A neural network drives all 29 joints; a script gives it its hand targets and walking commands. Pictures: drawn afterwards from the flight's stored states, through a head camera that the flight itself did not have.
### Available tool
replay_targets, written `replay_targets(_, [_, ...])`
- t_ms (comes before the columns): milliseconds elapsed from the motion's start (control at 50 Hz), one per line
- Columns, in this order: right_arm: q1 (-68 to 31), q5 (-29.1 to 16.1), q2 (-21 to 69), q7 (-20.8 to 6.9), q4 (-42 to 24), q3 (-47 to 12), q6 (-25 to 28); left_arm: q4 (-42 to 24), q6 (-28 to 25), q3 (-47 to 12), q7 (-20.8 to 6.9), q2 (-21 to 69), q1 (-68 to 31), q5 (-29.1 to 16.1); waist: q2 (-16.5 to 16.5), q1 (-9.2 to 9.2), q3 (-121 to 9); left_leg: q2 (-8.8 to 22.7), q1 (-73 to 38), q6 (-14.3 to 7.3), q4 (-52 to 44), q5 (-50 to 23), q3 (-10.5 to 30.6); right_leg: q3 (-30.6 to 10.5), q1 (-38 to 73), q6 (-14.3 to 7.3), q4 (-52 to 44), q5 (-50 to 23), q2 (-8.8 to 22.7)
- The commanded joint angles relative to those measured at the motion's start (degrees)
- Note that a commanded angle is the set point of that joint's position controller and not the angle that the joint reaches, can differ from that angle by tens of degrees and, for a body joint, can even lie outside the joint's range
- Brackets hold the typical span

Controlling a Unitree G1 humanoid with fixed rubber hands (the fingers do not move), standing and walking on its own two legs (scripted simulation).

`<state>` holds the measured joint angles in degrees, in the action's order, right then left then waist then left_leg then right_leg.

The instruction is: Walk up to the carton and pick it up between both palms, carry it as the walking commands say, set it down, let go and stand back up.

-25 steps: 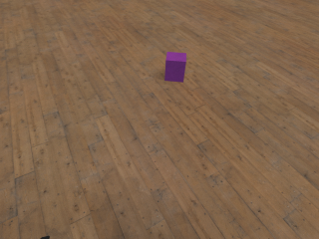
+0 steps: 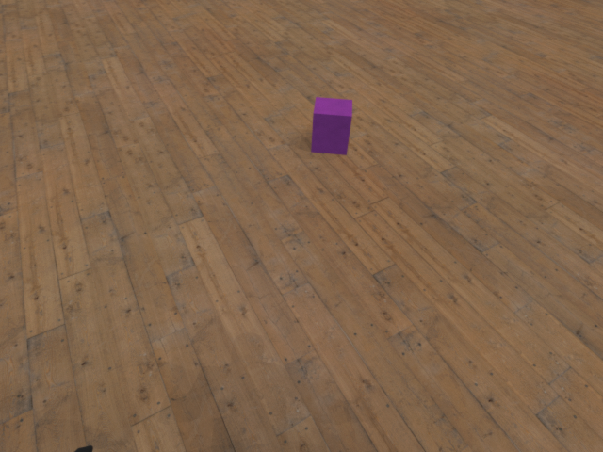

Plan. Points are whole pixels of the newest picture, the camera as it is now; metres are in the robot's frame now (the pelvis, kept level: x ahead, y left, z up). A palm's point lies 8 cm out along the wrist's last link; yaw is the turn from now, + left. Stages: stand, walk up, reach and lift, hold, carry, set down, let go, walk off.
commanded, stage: walk up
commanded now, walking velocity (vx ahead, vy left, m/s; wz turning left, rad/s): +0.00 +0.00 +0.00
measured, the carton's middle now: (331, 126) +1.88 -0.17 -0.66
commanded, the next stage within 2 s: none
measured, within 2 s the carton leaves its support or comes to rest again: neither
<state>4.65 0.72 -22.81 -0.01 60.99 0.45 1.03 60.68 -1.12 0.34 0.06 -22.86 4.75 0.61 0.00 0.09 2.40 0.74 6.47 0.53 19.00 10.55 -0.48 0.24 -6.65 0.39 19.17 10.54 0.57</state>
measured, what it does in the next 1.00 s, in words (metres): walks ahead: right foot, then left foot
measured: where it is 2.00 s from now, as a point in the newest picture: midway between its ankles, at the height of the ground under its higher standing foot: (335, 294)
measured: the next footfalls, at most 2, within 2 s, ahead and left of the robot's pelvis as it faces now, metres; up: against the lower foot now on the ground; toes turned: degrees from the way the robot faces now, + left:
right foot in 0.42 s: +0.15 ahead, -0.19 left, +0.00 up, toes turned -10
left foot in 0.84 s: +0.43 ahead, +0.04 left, +0.00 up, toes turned -1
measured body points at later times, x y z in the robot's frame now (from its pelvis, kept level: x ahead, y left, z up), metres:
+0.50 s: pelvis +0.08 -0.07 -0.02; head +0.06 -0.08 +0.43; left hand +0.23 +0.28 -0.08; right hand +0.15 -0.44 -0.11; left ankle +0.02 +0.10 -0.70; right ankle +0.11 -0.18 -0.75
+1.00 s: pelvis +0.32 -0.06 -0.02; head +0.34 -0.04 +0.43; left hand +0.45 +0.27 -0.12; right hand +0.42 -0.42 -0.07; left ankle +0.39 +0.04 -0.75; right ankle +0.28 -0.20 -0.69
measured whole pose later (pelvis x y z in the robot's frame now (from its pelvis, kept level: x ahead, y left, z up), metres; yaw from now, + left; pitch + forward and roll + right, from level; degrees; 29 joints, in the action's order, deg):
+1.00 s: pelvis +0.32 -0.06 -0.02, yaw -9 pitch -1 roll +1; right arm 10.7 0.4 -27.0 -4.1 43.3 4.9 5.7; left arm 45.7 -5.3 3.6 -3.6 -28.8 17.8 0.4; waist -3.6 1.3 2.1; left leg 1.9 17.8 -2.4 30.2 11.6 -7.8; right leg -2.1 -25.7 -1.3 59.9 19.2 3.8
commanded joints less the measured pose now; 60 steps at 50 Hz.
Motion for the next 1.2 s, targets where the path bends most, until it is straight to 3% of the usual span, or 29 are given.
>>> replay_targets(0, [-1.99,-0.01,-9.99,0.25,-2.36,1.73,0.50,-2.38,-0.50,1.75,0.25,-10.01,-1.99,-0.02,0.02,0.00,-3.51,6.78,-0.56,-1.98,-2.74,-7.48,5.19,-5.27,0.20,-1.81,-2.89,-7.25,6.86])
replay_targets(120, [-1.93,0.00,-10.02,0.27,-2.36,1.77,0.48,-2.38,-0.47,1.79,0.27,-10.01,-1.95,-0.02,0.02,-0.01,-3.53,6.80,-0.70,-1.96,-2.82,-7.75,5.15,-5.24,0.36,-1.80,-2.95,-7.54,6.89])
replay_targets(140, [2.40,0.50,-17.42,-1.20,-4.83,5.82,2.21,-6.76,-1.47,5.12,-1.89,-15.93,1.86,0.99,-0.44,-1.09,-10.18,7.08,-4.03,-5.00,2.68,20.40,5.23,-5.25,-4.36,-5.01,3.52,20.71,5.05])
replay_targets(160, [3.63,1.56,-17.58,-1.82,-6.01,6.25,3.00,-8.77,-1.60,5.51,-3.21,-15.55,-0.06,1.04,0.80,-1.64,-5.06,9.11,-3.38,-7.24,1.40,30.23,9.69,-6.66,-14.98,-5.49,7.69,26.43,5.18])
replay_targets(180, [5.97,1.63,-17.41,-2.21,-6.99,7.14,3.45,-11.63,-1.78,5.09,-4.11,-13.34,-4.25,0.75,4.71,-4.22,-0.15,12.52,-8.46,-9.82,-3.94,33.52,13.49,-2.85,-26.38,-3.24,12.93,21.39,2.62])
replay_targets(200, [8.91,1.48,-18.77,-2.35,-7.47,8.53,3.71,-13.71,-1.91,4.88,-4.58,-11.96,-7.41,0.80,10.21,-6.30,2.38,19.76,-10.97,-13.25,-9.37,35.81,21.73,0.05,-33.47,-2.33,23.01,15.12,1.58])
replay_targets(220, [10.34,1.51,-19.88,-2.41,-8.31,9.66,4.14,-14.69,-2.04,5.32,-4.74,-12.72,-8.00,1.32,8.78,-7.01,3.06,23.86,-9.80,-15.85,-11.95,35.75,25.94,-4.48,-36.98,-1.72,30.13,15.91,3.97])
replay_targets(260, [4.41,1.37,-19.96,-2.47,-11.38,9.58,4.57,-14.46,-2.05,6.04,-5.81,-14.30,-3.83,1.05,6.06,-2.94,2.03,22.39,-5.12,-14.44,-12.53,32.98,19.35,-6.16,-33.59,-0.34,31.32,13.56,6.60])
replay_targets(340, [-1.20,2.01,-20.02,-3.38,-14.50,8.97,4.64,-13.28,-2.02,6.06,-7.62,-13.48,0.95,0.41,9.63,0.41,0.63,15.78,8.48,-10.99,-9.29,26.72,4.14,3.20,-12.64,-1.01,18.74,10.80,4.31])
replay_targets(360, [-1.73,2.03,-19.70,-3.51,-14.65,8.87,4.30,-12.26,-2.12,6.16,-7.57,-13.02,3.66,0.23,7.78,1.93,0.79,14.61,12.66,-10.28,-5.66,28.59,1.39,6.18,-6.01,-1.33,15.10,6.42,2.70])
replay_targets(400, [0.77,2.26,-15.86,-3.82,-14.97,7.03,3.44,-8.78,-2.92,7.75,-6.39,-15.34,14.61,0.49,-5.49,6.17,-2.80,8.33,23.09,-8.33,16.74,28.30,-5.61,8.46,10.80,-2.54,10.50,10.40,-1.69])
replay_targets(420, [-1.61,0.83,-11.12,-4.13,-17.92,4.96,3.57,-8.41,-3.34,9.66,-5.08,-21.32,23.30,0.55,-22.55,11.36,-4.44,1.81,36.85,-5.16,39.99,25.22,-9.25,-16.09,18.65,-7.21,-2.18,32.34,10.79])
replay_targets(440, [-2.66,0.48,-11.91,-3.84,-19.04,4.37,3.42,-11.34,-3.91,9.91,-4.34,-25.15,20.13,0.47,-16.89,9.81,-2.06,-0.40,42.76,-4.23,49.79,21.58,4.70,-42.85,11.16,-13.31,-14.04,48.26,22.32])
replay_targets(460, [-1.59,-0.02,-17.07,-3.56,-18.14,5.87,3.32,-12.55,-4.05,9.43,-4.02,-24.08,14.65,-0.35,-5.16,5.49,2.10,3.95,41.97,-3.51,49.53,13.99,9.00,-39.24,5.22,-14.48,-12.18,47.05,24.27])
replay_targets(480, [1.67,-0.11,-18.18,-3.88,-16.69,6.36,3.49,-14.03,-4.42,9.06,-3.89,-22.75,11.69,-0.65,-1.84,2.67,3.02,5.96,38.77,-2.15,47.09,9.63,6.62,-33.26,1.78,-13.80,-11.36,40.57,22.42])
replay_targets(520, [5.56,0.43,-17.43,-4.43,-14.55,6.68,3.55,-15.97,-5.08,8.35,-3.52,-20.11,8.98,-0.03,-5.42,0.68,3.00,8.24,33.45,-0.17,39.81,5.47,4.37,-21.20,-2.62,-12.84,-11.15,28.12,16.83])
replay_targets(560, [4.90,0.59,-16.05,-5.61,-15.47,6.70,3.24,-16.65,-5.58,8.29,-3.64,-19.07,10.15,0.47,-6.35,1.08,2.32,7.85,29.80,0.40,33.29,4.46,1.97,-13.83,-5.27,-13.15,-10.33,19.85,14.49])
replay_targets(640, [-1.04,0.43,-14.80,-6.53,-18.86,6.69,3.09,-17.44,-5.95,8.57,-3.74,-19.90,13.12,0.00,-6.44,3.01,3.70,6.82,28.33,-0.20,22.11,-1.02,-0.61,-10.00,-4.66,-12.98,-11.43,19.06,13.72])
replay_targets(720, [-4.77,0.23,-13.08,-6.99,-20.75,6.48,3.40,-18.20,-5.76,8.05,-3.51,-20.00,14.13,-0.37,-5.78,3.55,3.97,5.02,21.01,-1.11,15.45,-4.97,-2.84,-6.03,-4.95,-12.32,-9.20,10.32,13.34])
replay_targets(760, [-3.36,0.19,-13.04,-6.79,-20.49,6.69,3.56,-18.43,-5.42,7.68,-3.14,-20.02,14.10,-0.59,-5.75,2.48,2.93,3.47,16.54,-1.98,13.58,-3.04,-4.33,-5.03,-3.75,-11.71,-4.97,1.31,14.02])
replay_targets(800, [3.90,0.67,-14.94,-5.82,-18.61,7.54,4.05,-18.74,-5.05,6.53,-2.66,-18.38,14.61,-0.98,-1.49,-1.38,-2.55,0.38,2.22,-3.96,9.99,0.43,-5.73,-0.70,-5.85,-9.24,9.75,-14.28,11.29])
replay_targets(820, [12.77,1.38,-17.60,-4.99,-16.88,8.55,4.57,-19.25,-4.88,5.50,-2.45,-16.10,15.95,-1.27,3.83,-5.14,-9.11,2.74,-11.33,-6.56,8.82,5.01,-1.40,2.41,-12.25,-7.01,25.81,-15.35,7.63])
replay_targets(840, [18.67,1.87,-22.96,-4.02,-17.84,9.79,4.86,-21.26,-5.09,4.29,-2.29,-11.81,17.51,-2.23,16.01,-8.02,-15.14,18.91,-22.76,-12.66,3.39,19.56,24.30,4.45,-29.03,-3.55,46.42,1.48,-0.04])
replay_targets(860, [16.93,-0.12,-23.19,-3.95,-18.48,9.98,4.79,-21.27,-5.13,5.33,-2.04,-16.17,16.83,-0.99,9.86,-7.03,-14.37,24.83,-17.38,-15.67,-4.74,24.65,37.37,-5.16,-33.14,-3.90,52.61,15.43,-2.30])
replay_targets(880, [13.13,-1.31,-21.84,-3.85,-18.65,9.78,4.68,-20.85,-5.06,5.68,-2.17,-18.16,15.05,-0.73,4.40,-5.22,-9.24,24.16,-10.35,-15.91,-4.57,27.70,30.28,-8.01,-33.75,-4.05,52.53,12.25,1.47])
replay_targets(920, [9.11,-0.79,-18.88,-3.54,-19.29,8.59,4.67,-18.40,-5.13,6.08,-2.95,-17.63,16.27,-0.37,6.57,-1.36,-2.73,18.31,-0.96,-13.04,-5.96,22.62,18.10,-6.58,-32.20,-2.55,45.47,8.53,5.00])
replay_targets(960, [8.22,-0.41,-18.02,-3.44,-19.96,8.17,5.28,-16.49,-4.60,6.30,-3.86,-16.41,16.52,0.04,8.80,-0.26,-1.41,15.67,5.35,-12.94,-7.40,16.64,10.64,-3.84,-27.61,-1.06,39.85,7.86,6.17])
replay_targets(1020, [9.19,-0.19,-18.35,-3.84,-20.39,8.10,6.04,-16.85,-4.05,6.28,-5.16,-14.37,11.99,-0.07,7.73,-0.99,0.00,15.62,6.09,-14.88,-9.33,15.92,7.75,-1.23,-26.58,-0.38,31.01,5.27,7.05])
replay_targets(1180, [11.47,-0.09,-19.47,-3.53,-19.32,8.22,5.58,-17.28,-3.81,6.99,-6.55,-12.64,3.04,-0.52,6.00,-1.25,2.49,14.04,8.01,-11.24,-4.12,6.86,1.85,4.39,-12.93,-1.68,13.50,-4.86,3.37])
